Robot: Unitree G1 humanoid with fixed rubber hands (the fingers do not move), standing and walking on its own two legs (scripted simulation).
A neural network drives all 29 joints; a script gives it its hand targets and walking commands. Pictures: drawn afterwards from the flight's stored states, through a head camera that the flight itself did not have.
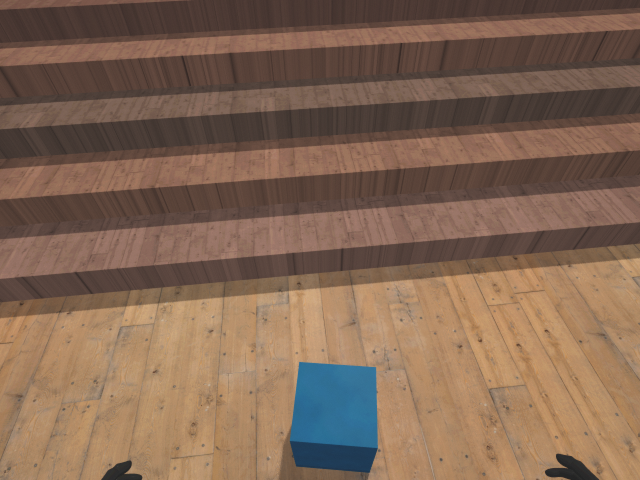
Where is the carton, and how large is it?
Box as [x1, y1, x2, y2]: [290, 362, 377, 472]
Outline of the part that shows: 299,362 290,435 290,443 296,466 369,472 377,448 375,367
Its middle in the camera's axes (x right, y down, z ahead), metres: +0.04 +0.50 +1.07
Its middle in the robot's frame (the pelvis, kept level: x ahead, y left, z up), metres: +0.41 -0.01 -0.66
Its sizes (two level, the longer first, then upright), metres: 0.210 0.200 0.250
